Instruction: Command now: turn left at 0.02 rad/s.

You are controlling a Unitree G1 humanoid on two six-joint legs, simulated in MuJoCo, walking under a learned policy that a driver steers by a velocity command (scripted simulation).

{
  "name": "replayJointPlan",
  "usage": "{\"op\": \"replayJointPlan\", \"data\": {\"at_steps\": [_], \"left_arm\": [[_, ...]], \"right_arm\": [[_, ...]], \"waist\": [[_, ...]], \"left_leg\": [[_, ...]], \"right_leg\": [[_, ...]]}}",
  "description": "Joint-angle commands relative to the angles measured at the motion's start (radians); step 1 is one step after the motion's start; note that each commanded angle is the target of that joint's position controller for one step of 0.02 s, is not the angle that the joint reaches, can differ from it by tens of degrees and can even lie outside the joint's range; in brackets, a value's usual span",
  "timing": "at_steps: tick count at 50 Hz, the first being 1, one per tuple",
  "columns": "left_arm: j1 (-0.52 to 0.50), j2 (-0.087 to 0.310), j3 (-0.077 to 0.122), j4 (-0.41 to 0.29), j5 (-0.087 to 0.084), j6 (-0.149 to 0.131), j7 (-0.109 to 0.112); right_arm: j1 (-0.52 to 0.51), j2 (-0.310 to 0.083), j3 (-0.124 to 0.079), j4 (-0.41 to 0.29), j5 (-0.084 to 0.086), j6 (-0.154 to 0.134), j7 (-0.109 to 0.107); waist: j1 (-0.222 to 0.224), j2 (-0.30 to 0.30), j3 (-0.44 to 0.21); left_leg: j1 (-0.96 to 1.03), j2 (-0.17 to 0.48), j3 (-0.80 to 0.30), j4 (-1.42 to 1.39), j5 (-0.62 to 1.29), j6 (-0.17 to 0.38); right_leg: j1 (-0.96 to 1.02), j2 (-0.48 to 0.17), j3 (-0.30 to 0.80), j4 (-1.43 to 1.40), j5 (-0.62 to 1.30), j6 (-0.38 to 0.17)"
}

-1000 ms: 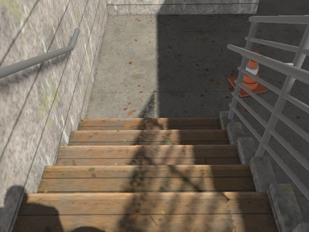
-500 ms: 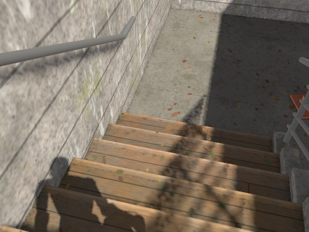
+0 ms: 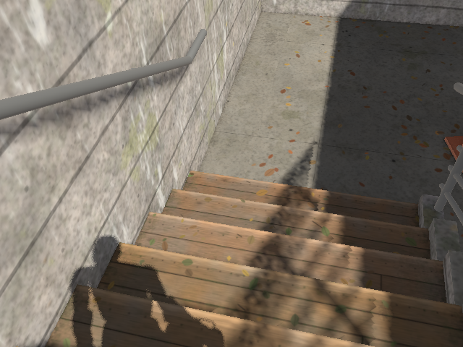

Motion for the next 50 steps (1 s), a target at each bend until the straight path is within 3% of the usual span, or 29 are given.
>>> {"op": "replayJointPlan", "data": {"at_steps": [1,5,8,12,16,25,35,43,50], "left_arm": [[0.044,0.117,0.012,-0.031,-0.005,-0.018,0.001],[0.019,0.102,0.006,-0.024,0.001,-0.025,-0.006],[0.034,0.09,0.004,-0.003,0.002,-0.024,-0.009],[0.054,0.087,0.009,0.011,0.005,-0.009,-0.015],[0.043,0.099,0.017,0.013,0.006,-0.004,-0.016],[0.13,0.071,0.026,0.04,0.014,0.016,-0.019],[0.151,0.072,0.023,0.031,0.013,-0.007,-0.007],[0.213,0.048,0.021,0.045,0.012,-0.003,-0.01],[0.192,0.05,0.022,0.048,0.007,-0.014,-0.003]], "right_arm": [[0.022,-0.051,-0.002,0.007,0.006,0.011,0.011],[0.048,-0.042,0.005,0.055,-0.009,0.021,0.005],[0.054,-0.051,0.006,0.074,-0.007,0.018,0.003],[0.096,-0.039,0.012,0.092,-0.018,0.007,0.013],[0.108,-0.043,0.015,0.094,-0.019,-0.001,0.012],[0.129,-0.048,0.011,0.066,-0.02,-0.004,0.006],[0.165,-0.024,0.012,0.06,-0.023,0.003,0.015],[0.134,-0.034,0.009,0.046,-0.014,-0.005,0.007],[0.142,-0.013,0.009,0.051,-0.013,-0.007,0.009]], "waist": [[-0.001,-0.083,-0.026],[-0.02,-0.067,0.028],[-0.023,-0.044,0.054],[-0.019,-0.035,0.078],[-0.011,-0.036,0.077],[0.012,0.009,0.046],[-0.024,-0.04,0.044],[0.002,-0.001,0.055],[-0.009,-0.044,0.046]], "left_leg": [[0.246,0.074,-0.071,-0.079,0.301,0.013],[0.3,0.08,-0.076,-0.142,0.199,-0.008],[0.28,0.096,-0.096,-0.179,0.168,-0.016],[0.219,0.093,-0.104,-0.193,0.096,-0.021],[0.18,0.097,-0.121,-0.214,0.063,-0.019],[0.05,0.114,-0.173,-0.326,-0.144,-0.016],[0.177,0.087,-0.125,-0.21,-0.015,0.001],[0.091,0.107,-0.155,-0.265,-0.056,0.002],[0.17,0.097,-0.133,-0.214,0.056,0.006]], "right_leg": [[-0.17,-0.123,0.116,-0.188,0.451,0.006],[-0.253,-0.122,0.136,-0.286,0.186,-0.013],[-0.268,-0.104,0.127,-0.313,0.093,-0.011],[-0.275,-0.099,0.118,-0.308,0.006,-0.017],[-0.268,-0.081,0.099,-0.278,-0.009,-0.018],[-0.163,-0.039,0.045,-0.176,0.033,-0.015],[-0.333,-0.072,0.086,-0.23,-0.037,-0.019],[-0.23,-0.052,0.059,-0.172,0.048,-0.01],[-0.255,-0.073,0.08,-0.205,0.075,-0.007]]}}
Velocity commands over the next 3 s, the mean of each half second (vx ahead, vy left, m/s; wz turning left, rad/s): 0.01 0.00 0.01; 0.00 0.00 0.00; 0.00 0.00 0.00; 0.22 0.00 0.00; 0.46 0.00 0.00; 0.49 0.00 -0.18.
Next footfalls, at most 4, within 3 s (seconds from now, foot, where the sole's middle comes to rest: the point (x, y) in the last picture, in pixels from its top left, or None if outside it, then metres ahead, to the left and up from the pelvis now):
2.20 right None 0.27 -0.07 -0.94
2.74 left None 0.66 0.15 -1.11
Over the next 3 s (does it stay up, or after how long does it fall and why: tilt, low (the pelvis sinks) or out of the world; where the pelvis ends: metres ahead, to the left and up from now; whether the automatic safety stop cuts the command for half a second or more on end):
stays up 0.63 0.09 -0.36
